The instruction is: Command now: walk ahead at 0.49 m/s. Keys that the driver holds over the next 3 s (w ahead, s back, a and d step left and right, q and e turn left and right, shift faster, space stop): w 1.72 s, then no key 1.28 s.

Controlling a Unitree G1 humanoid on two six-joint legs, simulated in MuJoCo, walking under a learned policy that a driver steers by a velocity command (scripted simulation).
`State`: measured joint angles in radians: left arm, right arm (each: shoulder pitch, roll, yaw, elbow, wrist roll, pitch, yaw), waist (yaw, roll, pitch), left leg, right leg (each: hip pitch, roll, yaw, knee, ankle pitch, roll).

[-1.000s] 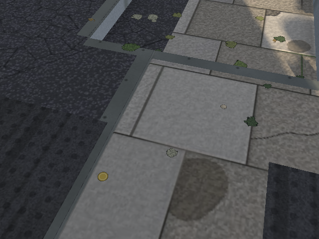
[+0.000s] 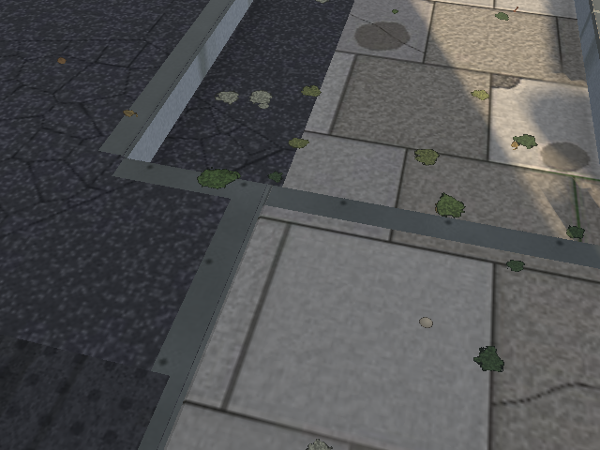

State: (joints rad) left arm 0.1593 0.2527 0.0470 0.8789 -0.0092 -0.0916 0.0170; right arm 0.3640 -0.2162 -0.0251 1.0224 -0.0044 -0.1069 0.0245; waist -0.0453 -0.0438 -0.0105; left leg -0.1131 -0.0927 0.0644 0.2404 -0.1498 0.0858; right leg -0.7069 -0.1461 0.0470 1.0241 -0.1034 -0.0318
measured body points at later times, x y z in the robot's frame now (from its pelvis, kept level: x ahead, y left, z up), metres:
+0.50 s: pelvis +0.29 -0.08 +0.00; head +0.30 -0.09 +0.45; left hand +0.32 +0.18 -0.13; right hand +0.39 -0.34 -0.13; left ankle +0.32 +0.09 -0.66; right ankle +0.30 -0.15 -0.75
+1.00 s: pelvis +0.56 +0.00 -0.01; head +0.58 +0.02 +0.44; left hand +0.62 +0.27 -0.15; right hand +0.65 -0.26 -0.13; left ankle +0.61 +0.08 -0.75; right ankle +0.51 -0.16 -0.65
